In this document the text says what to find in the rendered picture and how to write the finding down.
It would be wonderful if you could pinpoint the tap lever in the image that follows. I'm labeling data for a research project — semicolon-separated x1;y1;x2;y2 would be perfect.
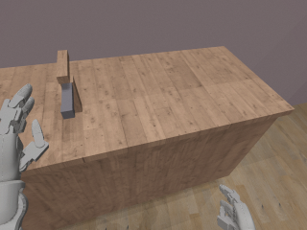
60;82;75;120

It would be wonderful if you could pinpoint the right robot hand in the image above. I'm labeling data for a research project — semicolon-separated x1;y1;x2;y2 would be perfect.
217;184;256;230

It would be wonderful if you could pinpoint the counter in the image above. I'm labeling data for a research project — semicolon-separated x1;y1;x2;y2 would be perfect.
0;46;295;230

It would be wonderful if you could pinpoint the robot left forearm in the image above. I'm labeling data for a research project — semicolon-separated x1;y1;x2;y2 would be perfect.
0;180;29;230

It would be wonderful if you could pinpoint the left robot hand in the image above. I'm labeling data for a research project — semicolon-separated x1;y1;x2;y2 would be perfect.
0;83;49;182

